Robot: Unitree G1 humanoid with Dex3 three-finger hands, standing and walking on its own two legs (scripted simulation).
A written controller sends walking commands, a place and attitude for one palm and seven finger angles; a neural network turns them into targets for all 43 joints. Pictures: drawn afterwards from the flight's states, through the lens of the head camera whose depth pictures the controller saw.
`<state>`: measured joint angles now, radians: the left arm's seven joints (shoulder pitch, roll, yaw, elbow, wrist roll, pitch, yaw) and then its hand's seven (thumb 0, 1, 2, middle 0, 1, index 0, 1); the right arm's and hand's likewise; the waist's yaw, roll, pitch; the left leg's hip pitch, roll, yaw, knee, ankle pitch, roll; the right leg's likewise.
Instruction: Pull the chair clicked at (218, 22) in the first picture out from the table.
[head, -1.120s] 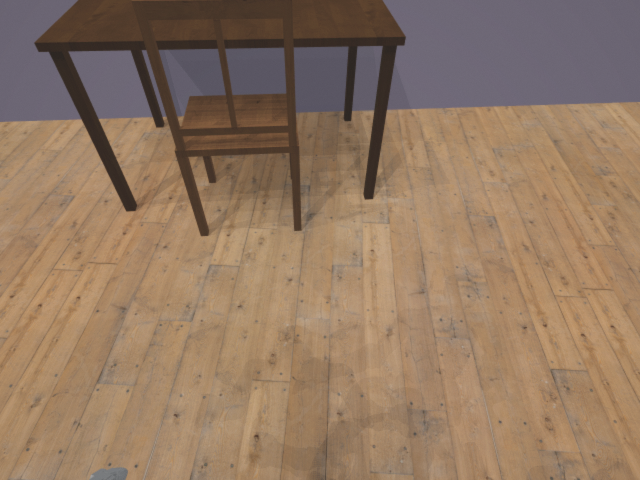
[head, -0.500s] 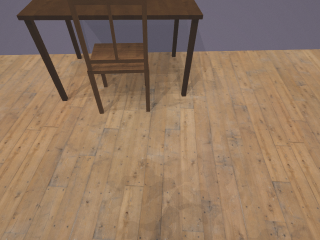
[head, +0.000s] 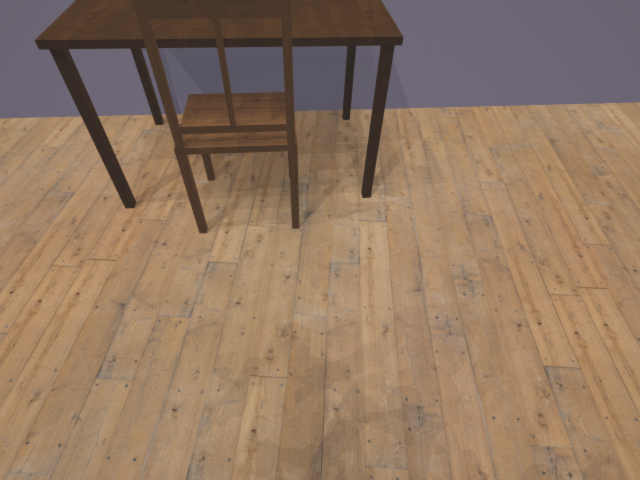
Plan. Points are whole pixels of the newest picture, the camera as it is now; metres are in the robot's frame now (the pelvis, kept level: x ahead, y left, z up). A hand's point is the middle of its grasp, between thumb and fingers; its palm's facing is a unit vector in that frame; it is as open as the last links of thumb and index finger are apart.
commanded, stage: look at it before walking up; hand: left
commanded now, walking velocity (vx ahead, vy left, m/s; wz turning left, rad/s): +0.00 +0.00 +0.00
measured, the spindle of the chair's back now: (225, 76) +1.22 +0.37 -0.08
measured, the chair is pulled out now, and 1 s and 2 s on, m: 0.00 0.00 0.00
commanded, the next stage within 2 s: walk to a spot facing it in 0.32 s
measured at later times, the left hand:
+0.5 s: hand out of the picture +0.07 +0.24 -0.16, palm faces -0.02 -0.94 -0.33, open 7.4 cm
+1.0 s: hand (181, 476) +0.16 +0.22 -0.18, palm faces +0.05 -0.99 -0.14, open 7.3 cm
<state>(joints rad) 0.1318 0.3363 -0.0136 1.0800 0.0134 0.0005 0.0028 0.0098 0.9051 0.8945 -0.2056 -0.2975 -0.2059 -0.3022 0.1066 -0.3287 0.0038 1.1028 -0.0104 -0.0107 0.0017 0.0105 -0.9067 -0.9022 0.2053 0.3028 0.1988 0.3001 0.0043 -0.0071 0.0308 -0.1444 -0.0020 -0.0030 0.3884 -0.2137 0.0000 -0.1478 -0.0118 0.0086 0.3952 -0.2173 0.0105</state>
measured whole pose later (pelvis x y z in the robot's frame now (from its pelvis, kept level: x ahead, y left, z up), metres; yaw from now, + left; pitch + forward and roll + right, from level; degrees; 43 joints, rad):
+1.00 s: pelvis +0.14 +0.04 +0.00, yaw +3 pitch +0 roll -1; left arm 0.23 0.19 0.04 1.06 0.03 0.01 -0.02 0.02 0.93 0.89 -0.20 -0.30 -0.20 -0.30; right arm 0.52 -0.07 -0.01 1.19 -0.02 -0.08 -0.03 0.01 -0.91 -0.90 0.20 0.30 0.20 0.30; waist -0.03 -0.03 0.05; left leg 0.05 -0.01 0.07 0.28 -0.33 0.05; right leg -0.58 -0.12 -0.08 0.91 -0.22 0.02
